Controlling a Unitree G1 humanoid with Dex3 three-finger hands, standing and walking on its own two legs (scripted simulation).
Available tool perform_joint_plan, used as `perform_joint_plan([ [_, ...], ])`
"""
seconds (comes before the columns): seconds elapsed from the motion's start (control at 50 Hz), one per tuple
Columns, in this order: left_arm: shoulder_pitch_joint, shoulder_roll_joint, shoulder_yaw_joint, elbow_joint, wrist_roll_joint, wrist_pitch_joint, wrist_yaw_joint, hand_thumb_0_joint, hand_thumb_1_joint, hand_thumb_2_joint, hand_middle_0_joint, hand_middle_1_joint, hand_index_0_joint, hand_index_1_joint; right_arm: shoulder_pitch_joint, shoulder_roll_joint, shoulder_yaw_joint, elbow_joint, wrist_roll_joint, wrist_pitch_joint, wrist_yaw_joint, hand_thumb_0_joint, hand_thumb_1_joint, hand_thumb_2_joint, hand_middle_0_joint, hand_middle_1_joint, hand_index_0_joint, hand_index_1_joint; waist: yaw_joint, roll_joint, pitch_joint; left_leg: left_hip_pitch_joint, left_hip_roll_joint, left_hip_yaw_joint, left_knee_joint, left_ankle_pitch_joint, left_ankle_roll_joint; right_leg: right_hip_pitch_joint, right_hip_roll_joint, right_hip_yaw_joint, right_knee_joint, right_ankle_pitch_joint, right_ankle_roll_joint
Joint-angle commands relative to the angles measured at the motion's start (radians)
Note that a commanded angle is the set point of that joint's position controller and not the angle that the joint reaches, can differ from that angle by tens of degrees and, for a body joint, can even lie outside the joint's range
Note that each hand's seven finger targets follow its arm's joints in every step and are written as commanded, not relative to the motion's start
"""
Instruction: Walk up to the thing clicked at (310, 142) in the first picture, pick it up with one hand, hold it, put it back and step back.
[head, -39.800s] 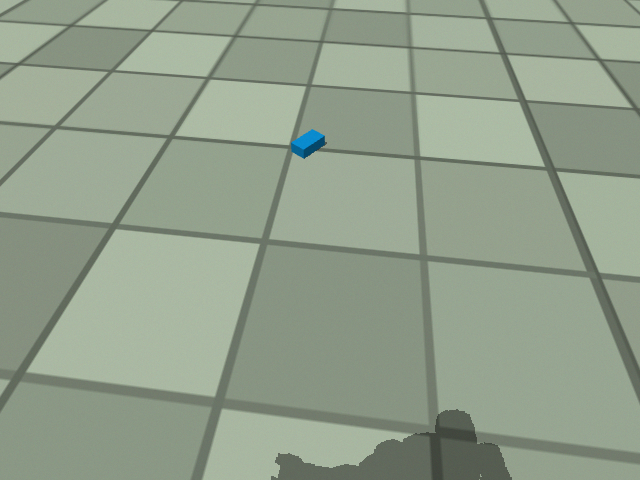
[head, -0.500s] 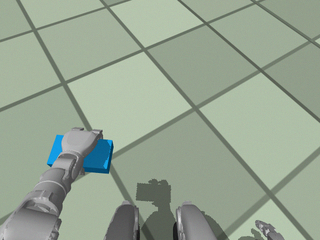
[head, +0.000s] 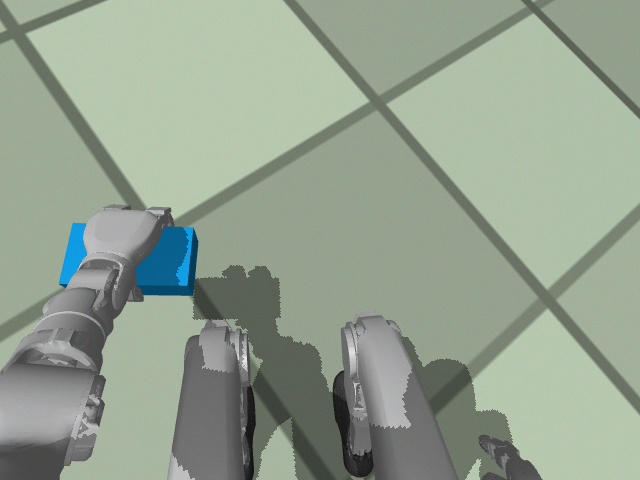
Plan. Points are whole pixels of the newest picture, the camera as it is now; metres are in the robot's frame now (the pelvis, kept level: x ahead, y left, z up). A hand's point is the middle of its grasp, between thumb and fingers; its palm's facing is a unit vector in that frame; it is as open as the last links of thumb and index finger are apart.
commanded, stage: crouch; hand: left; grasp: from above
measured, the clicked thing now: (135, 260) +0.41 +0.24 -0.19
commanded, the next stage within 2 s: lower in 0.80 s
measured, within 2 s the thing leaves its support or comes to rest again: neither
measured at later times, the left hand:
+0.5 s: hand (150, 259) +0.43 +0.24 -0.26, palm faces -0.47 -0.01 -0.88, open 11.7 cm
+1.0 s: hand (157, 261) +0.44 +0.24 -0.31, palm faces -0.47 +0.01 -0.88, open 11.7 cm
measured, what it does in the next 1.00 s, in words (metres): lowers itself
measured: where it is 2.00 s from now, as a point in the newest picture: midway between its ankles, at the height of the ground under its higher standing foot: (297, 446)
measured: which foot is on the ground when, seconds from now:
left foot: down 0.00-1.00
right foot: down 0.00-1.00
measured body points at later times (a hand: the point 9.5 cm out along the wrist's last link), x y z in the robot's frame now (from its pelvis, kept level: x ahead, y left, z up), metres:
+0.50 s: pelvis +0.00 -0.01 -0.08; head +0.24 +0.03 +0.30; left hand +0.45 +0.24 -0.21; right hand +0.06 -0.28 -0.21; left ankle +0.08 +0.11 -0.44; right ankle +0.08 -0.13 -0.44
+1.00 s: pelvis -0.01 -0.01 -0.14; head +0.23 +0.03 +0.24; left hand +0.46 +0.24 -0.26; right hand +0.04 -0.29 -0.25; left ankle +0.08 +0.11 -0.44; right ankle +0.08 -0.13 -0.44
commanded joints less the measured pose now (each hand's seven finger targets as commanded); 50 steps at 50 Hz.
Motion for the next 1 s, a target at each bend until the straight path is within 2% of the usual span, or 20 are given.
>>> perform_joint_plan([
  [0.0,-0.418,0.28,0.092,-0.166,0.022,-0.013,0.098,0.0,0.57,1.18,-0.964,-0.899,-0.95,-0.915,0.171,-0.222,-0.07,-0.022,-0.023,-0.036,0.012,0.0,-0.902,-0.902,0.199,0.299,0.2,0.299,-0.019,0.201,-0.675,0.559,-0.013,-0.01,-0.169,0.169,-0.002,0.163,0.008,-0.036,-0.163,0.177,-0.061],
  [0.06,-0.401,0.272,0.098,-0.1,0.038,-0.005,0.118,0.0,0.582,1.189,-0.976,-0.897,-0.96,-0.916,0.169,-0.221,-0.068,-0.02,-0.034,-0.038,0.029,0.0,-0.905,-0.903,0.199,0.299,0.2,0.299,-0.025,0.207,-0.666,0.526,-0.012,0.001,-0.117,0.205,0.002,0.153,0.01,-0.039,-0.133,0.211,-0.058],
  [0.1,-0.431,0.319,0.127,-0.118,0.04,-0.006,0.128,0.0,0.6,1.197,-0.984,-0.92,-0.97,-0.936,0.174,-0.22,-0.068,-0.014,-0.041,-0.04,0.039,0.0,-0.908,-0.904,0.199,0.299,0.2,0.299,-0.019,0.202,-0.677,0.507,-0.01,0.006,-0.086,0.217,0.006,0.151,0.014,-0.042,-0.11,0.23,-0.056],
  [0.12,-0.374,0.282,0.11,-0.042,0.04,0.004,0.124,0.0,0.601,1.189,-0.986,-0.918,-0.973,-0.933,0.166,-0.215,-0.066,-0.027,-0.041,-0.041,0.045,0.0,-0.911,-0.905,0.199,0.299,0.199,0.299,-0.02,0.205,-0.651,0.477,-0.013,0.018,-0.073,0.211,0.009,0.157,0.015,-0.04,-0.107,0.231,-0.056],
  [0.14,-0.421,0.314,0.123,-0.088,0.034,0.0,0.125,0.0,0.597,1.189,-0.985,-0.902,-0.968,-0.921,0.16,-0.22,-0.069,-0.021,-0.042,-0.039,0.047,0.0,-0.908,-0.904,0.199,0.299,0.2,0.299,-0.022,0.189,-0.667,0.456,-0.013,0.018,-0.059,0.198,0.014,0.154,0.02,-0.043,-0.101,0.226,-0.054],
  [0.22,-0.354,0.289,0.121,-0.005,0.023,0.011,0.111,0.0,0.62,1.183,-0.992,-0.914,-0.979,-0.929,0.152,-0.218,-0.069,-0.027,-0.048,-0.041,0.063,0.0,-0.907,-0.903,0.199,0.299,0.2,0.299,-0.019,0.181,-0.651,0.424,-0.01,0.012,-0.024,0.201,0.015,0.134,0.025,-0.052,-0.06,0.226,-0.054],
  [0.26,-0.399,0.294,0.108,-0.049,0.014,0.006,0.099,0.0,0.609,1.158,-0.976,-0.922,-0.968,-0.931,0.149,-0.21,-0.072,-0.029,-0.047,-0.036,0.068,0.0,-0.91,-0.904,0.199,0.299,0.2,0.299,-0.03,0.177,-0.657,0.391,-0.011,0.02,0.001,0.195,0.022,0.152,0.031,-0.05,-0.05,0.239,-0.051],
  [0.28,-0.408,0.324,0.125,-0.057,0.014,0.0,0.094,0.0,0.626,1.164,-0.992,-0.915,-0.982,-0.927,0.157,-0.22,-0.074,-0.019,-0.05,-0.035,0.067,0.0,-0.909,-0.903,0.199,0.299,0.199,0.299,-0.031,0.168,-0.654,0.362,-0.01,0.022,0.018,0.192,0.024,0.157,0.032,-0.049,-0.043,0.244,-0.047],
  [0.3,-0.361,0.307,0.12,-0.021,0.011,0.002,0.089,0.0,0.612,1.147,-0.984,-0.901,-0.974,-0.912,0.151,-0.21,-0.069,-0.025,-0.049,-0.034,0.071,0.0,-0.909,-0.903,0.199,0.299,0.199,0.299,-0.019,0.163,-0.642,0.352,-0.012,0.02,0.021,0.201,0.021,0.157,0.032,-0.051,-0.026,0.245,-0.05],
  [0.32,-0.414,0.345,0.141,-0.089,0.006,-0.011,0.086,0.0,0.617,1.135,-0.975,-0.916,-0.971,-0.919,0.16,-0.219,-0.075,-0.017,-0.051,-0.033,0.073,0.0,-0.909,-0.903,0.199,0.299,0.2,0.299,-0.027,0.171,-0.657,0.337,-0.01,0.022,0.038,0.206,0.022,0.153,0.033,-0.053,-0.014,0.257,-0.047],
  [0.36,-0.396,0.339,0.145,-0.077,0.008,-0.024,0.08,0.0,0.621,1.131,-0.971,-0.936,-0.972,-0.936,0.166,-0.214,-0.067,-0.026,-0.055,-0.034,0.079,0.0,-0.911,-0.904,0.199,0.299,0.199,0.299,-0.037,0.166,-0.644,0.341,-0.007,0.018,0.061,0.239,0.021,0.148,0.033,-0.057,0.0,0.284,-0.045],
  [0.4,-0.363,0.317,0.125,-0.008,0.017,-0.029,0.073,0.0,0.595,1.099,-0.954,-0.917,-0.956,-0.915,0.167,-0.223,-0.065,-0.015,-0.055,-0.027,0.08,0.0,-0.913,-0.904,0.199,0.299,0.199,0.299,-0.043,0.13,-0.611,0.292,-0.01,0.02,0.074,0.191,0.025,0.134,0.037,-0.055,0.004,0.248,-0.043],
  [0.44,-0.401,0.364,0.153,-0.063,0.022,-0.047,0.079,0.0,0.562,1.106,-0.927,-0.92,-0.928,-0.92,0.165,-0.228,-0.068,-0.006,-0.057,-0.024,0.083,0.0,-0.911,-0.904,0.2,0.299,0.2,0.299,-0.02,0.181,-0.638,0.304,-0.007,0.021,0.083,0.198,0.018,0.11,0.041,-0.059,0.034,0.241,-0.051],
  [0.48,-0.429,0.357,0.148,-0.052,0.037,-0.056,0.088,0.0,0.586,1.11,-0.937,-0.934,-0.941,-0.93,0.171,-0.231,-0.065,-0.004,-0.062,-0.024,0.085,0.0,-0.91,-0.903,0.2,0.299,0.2,0.299,-0.035,0.203,-0.642,0.318,-0.005,0.015,0.101,0.202,0.014,0.07,0.042,-0.066,0.055,0.239,-0.054],
  [0.5,-0.448,0.388,0.173,-0.074,0.042,-0.064,0.097,0.0,0.593,1.096,-0.926,-0.956,-0.938,-0.943,0.174,-0.232,-0.06,-0.013,-0.066,-0.026,0.087,0.0,-0.911,-0.903,0.2,0.299,0.2,0.299,-0.042,0.202,-0.645,0.318,-0.004,0.013,0.108,0.205,0.014,0.068,0.04,-0.069,0.061,0.245,-0.053],
  [0.52,-0.425,0.363,0.15,-0.031,0.051,-0.063,0.1,0.0,0.589,1.101,-0.939,-0.934,-0.944,-0.929,0.165,-0.235,-0.062,0.001,-0.065,-0.023,0.087,0.0,-0.911,-0.904,0.2,0.299,0.2,0.299,-0.035,0.2,-0.618,0.297,-0.005,0.014,0.106,0.166,0.013,0.041,0.044,-0.071,0.071,0.208,-0.057],
  [0.6,-0.472,0.374,0.153,0.016,0.059,-0.066,0.125,0.0,0.549,1.089,-0.904,-0.914,-0.907,-0.911,0.138,-0.243,-0.054,0.004,-0.07,-0.032,0.087,0.0,-0.905,-0.901,0.2,0.3,0.2,0.3,-0.037,0.233,-0.569,0.269,-0.001,0.001,0.103,0.061,0.009,-0.056,0.041,-0.085,0.102,0.111,-0.063],
  [0.68,-0.494,0.397,0.152,0.041,0.062,-0.056,0.148,0.0,0.53,1.08,-0.899,-0.899,-0.898,-0.901,0.13,-0.241,-0.046,0.009,-0.07,-0.038,0.084,0.0,-0.906,-0.902,0.2,0.3,0.2,0.3,-0.039,0.231,-0.59,0.224,-0.007,0.022,0.137,0.066,0.017,-0.034,0.047,-0.08,0.115,0.125,-0.061],
  [0.84,-0.502,0.431,0.161,0.072,0.039,-0.036,0.138,0.0,0.539,1.055,-0.898,-0.902,-0.9,-0.9,0.138,-0.258,-0.033,0.019,-0.074,-0.05,0.082,0.0,-0.907,-0.902,0.2,0.3,0.2,0.3,-0.05,0.202,-0.579,0.173,-0.005,0.023,0.187,0.072,0.023,-0.035,0.044,-0.085,0.145,0.139,-0.054],
  [0.98,-0.467,0.416,0.13,0.151,0.042,-0.046,0.109,0.0,0.491,1.103,-0.923,-0.848,-0.901,-0.872,0.139,-0.259,-0.004,0.023,-0.076,-0.047,0.088,0.0,-0.907,-0.901,0.2,0.3,0.2,0.3,-0.071,0.159,-0.51,0.092,-0.008,0.021,0.235,0.091,0.029,-0.023,0.052,-0.095,0.17,0.166,-0.047],
])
